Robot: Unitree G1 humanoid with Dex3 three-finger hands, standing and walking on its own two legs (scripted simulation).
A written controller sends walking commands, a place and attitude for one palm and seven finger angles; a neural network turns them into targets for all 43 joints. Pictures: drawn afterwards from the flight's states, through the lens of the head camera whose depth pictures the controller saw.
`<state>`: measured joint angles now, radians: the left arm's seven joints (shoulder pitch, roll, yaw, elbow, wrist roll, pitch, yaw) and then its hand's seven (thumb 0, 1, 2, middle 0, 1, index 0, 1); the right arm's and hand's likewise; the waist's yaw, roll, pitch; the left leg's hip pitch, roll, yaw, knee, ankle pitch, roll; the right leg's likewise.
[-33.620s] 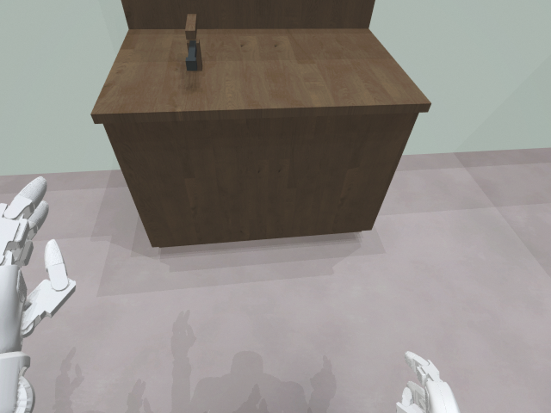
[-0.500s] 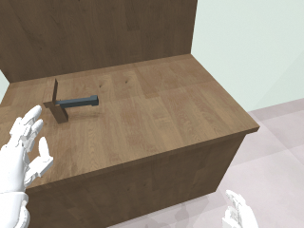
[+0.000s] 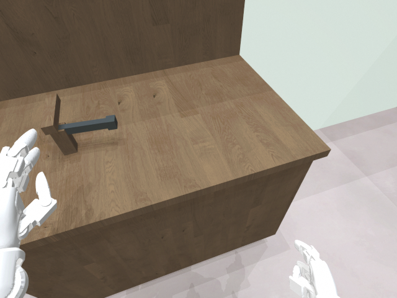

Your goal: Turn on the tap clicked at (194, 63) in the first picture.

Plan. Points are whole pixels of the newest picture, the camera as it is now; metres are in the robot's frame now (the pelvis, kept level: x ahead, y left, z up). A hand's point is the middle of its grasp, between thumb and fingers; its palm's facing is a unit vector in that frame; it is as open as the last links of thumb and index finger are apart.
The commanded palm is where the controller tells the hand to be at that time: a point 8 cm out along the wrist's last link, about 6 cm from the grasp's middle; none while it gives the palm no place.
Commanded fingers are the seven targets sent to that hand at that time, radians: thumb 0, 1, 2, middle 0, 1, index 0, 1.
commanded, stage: step back with the hand held close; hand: left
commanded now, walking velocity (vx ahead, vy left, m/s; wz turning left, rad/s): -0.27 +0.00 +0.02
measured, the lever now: (111, 122) +0.52 +0.30 +0.04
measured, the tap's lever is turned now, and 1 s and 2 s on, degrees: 83 83 83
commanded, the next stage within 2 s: stop stepping back and stand still in 1.22 s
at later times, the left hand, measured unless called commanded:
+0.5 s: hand (23, 247) +0.15 +0.26 +0.15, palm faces +0.39 -0.81 -0.43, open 7.4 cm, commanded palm +0.09 +0.30 +0.17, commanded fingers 0.00 0.90 0.90 -0.20 -0.30 -0.20 -0.30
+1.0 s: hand out of the picture +0.10 +0.28 +0.16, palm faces +0.44 -0.78 -0.44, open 7.4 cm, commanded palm +0.04 +0.31 +0.17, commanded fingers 0.00 0.90 0.90 -0.20 -0.30 -0.20 -0.30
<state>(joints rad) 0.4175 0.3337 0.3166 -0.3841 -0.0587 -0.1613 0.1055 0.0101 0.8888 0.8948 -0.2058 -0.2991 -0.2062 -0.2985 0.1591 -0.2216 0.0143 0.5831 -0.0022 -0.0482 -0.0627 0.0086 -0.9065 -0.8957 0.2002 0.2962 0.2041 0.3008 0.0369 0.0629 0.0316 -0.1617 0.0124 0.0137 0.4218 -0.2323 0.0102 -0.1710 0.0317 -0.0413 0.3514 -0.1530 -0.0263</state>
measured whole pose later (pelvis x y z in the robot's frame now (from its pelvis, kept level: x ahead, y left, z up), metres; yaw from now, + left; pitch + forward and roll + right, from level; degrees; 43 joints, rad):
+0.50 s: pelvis -0.06 +0.02 -0.01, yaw +0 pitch +1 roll -1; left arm 0.49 0.35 0.32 -0.49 -0.02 -0.19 0.16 0.01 0.89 0.89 -0.21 -0.30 -0.21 -0.30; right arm 0.20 -0.22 0.00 0.56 0.01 -0.05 -0.08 0.01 -0.91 -0.90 0.20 0.30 0.20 0.30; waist 0.02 0.04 0.04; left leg -0.37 -0.01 0.02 0.56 -0.20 0.04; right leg -0.37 0.01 -0.04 0.46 -0.12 0.00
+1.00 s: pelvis -0.11 +0.02 -0.01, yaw +3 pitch +1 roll -2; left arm 0.48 0.41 0.38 -0.56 -0.01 -0.20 0.16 0.01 0.88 0.89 -0.21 -0.30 -0.21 -0.30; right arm 0.18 -0.18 -0.02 0.59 -0.01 -0.09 -0.07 0.01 -0.91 -0.90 0.20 0.30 0.20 0.30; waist 0.00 -0.01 0.05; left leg -0.42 0.00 0.00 0.55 -0.15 0.04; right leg -0.47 0.07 0.03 0.86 -0.36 0.02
